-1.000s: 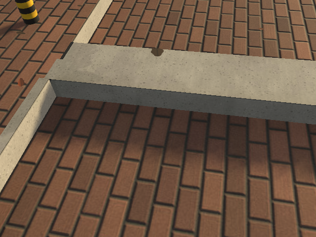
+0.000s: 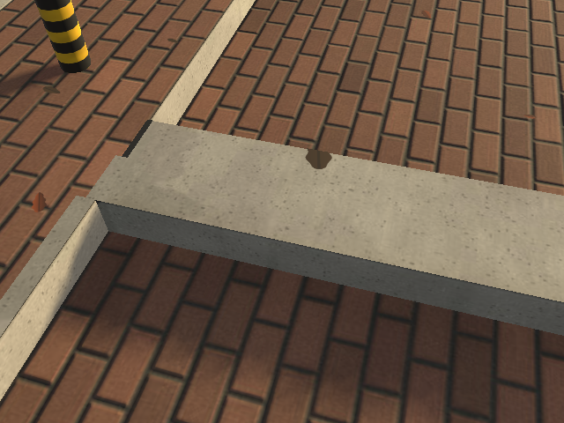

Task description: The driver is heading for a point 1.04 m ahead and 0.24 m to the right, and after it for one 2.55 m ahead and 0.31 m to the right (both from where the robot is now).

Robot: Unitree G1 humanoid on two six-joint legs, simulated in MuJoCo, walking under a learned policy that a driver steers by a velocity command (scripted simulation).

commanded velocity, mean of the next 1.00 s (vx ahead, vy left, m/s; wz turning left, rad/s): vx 0.21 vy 0.00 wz -0.27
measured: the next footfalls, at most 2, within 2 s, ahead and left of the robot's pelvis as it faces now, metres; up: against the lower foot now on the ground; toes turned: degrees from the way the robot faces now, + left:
left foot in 0.04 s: +0.11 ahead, +0.12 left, +0.00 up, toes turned +1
right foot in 0.46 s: +0.40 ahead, -0.10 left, +0.00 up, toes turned -2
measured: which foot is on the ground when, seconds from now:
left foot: up 0.00-0.02, down 0.04-0.48, up 0.50-0.88, down 0.90-1.00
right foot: down 0.00-0.04, up 0.06-0.44, down 0.46-0.90, up 0.92-1.00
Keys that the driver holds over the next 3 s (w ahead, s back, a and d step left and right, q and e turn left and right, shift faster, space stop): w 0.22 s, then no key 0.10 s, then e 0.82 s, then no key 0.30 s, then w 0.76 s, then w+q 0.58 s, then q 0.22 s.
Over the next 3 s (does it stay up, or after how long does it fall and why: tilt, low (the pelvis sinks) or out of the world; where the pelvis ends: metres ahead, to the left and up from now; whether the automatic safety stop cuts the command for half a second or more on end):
stays up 0.90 -0.26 0.12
